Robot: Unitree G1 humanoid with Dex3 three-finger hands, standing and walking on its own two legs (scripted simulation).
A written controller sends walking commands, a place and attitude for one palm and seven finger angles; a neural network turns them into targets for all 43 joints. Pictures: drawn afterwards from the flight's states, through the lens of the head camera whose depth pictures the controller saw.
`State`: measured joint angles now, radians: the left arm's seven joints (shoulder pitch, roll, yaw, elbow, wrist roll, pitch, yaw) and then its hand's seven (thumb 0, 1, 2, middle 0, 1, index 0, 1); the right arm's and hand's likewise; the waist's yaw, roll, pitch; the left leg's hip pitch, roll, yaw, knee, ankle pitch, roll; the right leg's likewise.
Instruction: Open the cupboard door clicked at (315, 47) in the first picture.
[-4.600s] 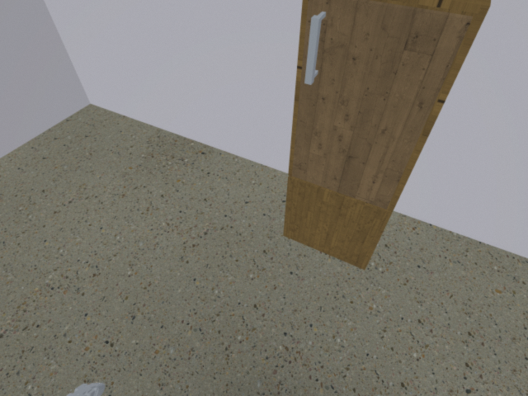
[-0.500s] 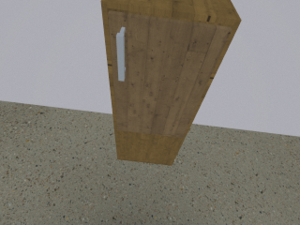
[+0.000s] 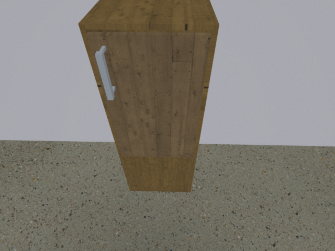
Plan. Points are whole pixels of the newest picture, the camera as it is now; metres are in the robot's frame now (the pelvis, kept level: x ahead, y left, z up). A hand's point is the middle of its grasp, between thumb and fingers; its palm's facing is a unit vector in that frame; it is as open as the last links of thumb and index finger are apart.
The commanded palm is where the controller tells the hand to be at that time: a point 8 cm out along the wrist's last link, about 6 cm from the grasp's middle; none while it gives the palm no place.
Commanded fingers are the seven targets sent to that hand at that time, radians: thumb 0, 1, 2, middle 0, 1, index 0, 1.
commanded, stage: come to a stop and stand still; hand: left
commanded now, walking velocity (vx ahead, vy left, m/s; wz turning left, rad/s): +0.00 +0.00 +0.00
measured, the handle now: (107, 74) +0.59 +0.21 +0.13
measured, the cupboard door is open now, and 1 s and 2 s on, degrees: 0 0 0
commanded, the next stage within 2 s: look again from close up in 0.72 s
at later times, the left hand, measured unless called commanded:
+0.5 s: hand out of the picture -0.01 +0.13 -0.18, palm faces +0.07 -0.99 -0.16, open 7.4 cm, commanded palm none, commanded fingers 0.00 0.90 0.90 -0.20 -0.30 -0.20 -0.30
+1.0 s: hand out of the picture +0.04 +0.18 -0.19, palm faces +0.01 -0.98 -0.21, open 7.4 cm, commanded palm none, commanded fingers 0.00 0.90 0.90 -0.20 -0.30 -0.20 -0.30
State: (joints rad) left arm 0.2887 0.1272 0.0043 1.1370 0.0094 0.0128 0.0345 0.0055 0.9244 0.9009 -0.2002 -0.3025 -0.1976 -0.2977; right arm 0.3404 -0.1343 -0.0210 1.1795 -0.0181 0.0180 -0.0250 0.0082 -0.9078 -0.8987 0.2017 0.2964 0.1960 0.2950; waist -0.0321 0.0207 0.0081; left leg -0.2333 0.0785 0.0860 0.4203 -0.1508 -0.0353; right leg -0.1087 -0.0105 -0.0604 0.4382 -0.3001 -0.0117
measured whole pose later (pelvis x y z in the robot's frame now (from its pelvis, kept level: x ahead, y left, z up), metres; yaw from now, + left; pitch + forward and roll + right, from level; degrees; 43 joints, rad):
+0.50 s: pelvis +0.03 -0.01 +0.00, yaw +1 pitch -1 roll +0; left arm 0.33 0.09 0.01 1.15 0.01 0.00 0.04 0.00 0.91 0.90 -0.20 -0.30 -0.20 -0.30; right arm 0.27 -0.12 -0.02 1.17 -0.02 0.00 -0.05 0.02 -0.92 -0.90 0.20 0.30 0.20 0.30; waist 0.00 0.00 0.03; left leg -0.21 0.09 0.07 0.43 -0.19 -0.06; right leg -0.07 0.00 -0.08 0.42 -0.33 -0.03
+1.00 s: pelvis +0.04 +0.01 -0.01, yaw +0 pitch +0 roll -1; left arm 0.31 0.14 0.00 1.06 0.02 -0.02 0.06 0.00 0.91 0.90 -0.20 -0.30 -0.20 -0.30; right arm 0.26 -0.18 -0.01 1.04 -0.02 -0.02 -0.03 0.01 -0.92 -0.90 0.20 0.30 0.20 0.30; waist -0.01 0.02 0.04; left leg -0.29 0.06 0.06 0.61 -0.32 -0.01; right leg -0.13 -0.01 -0.05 0.54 -0.41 0.01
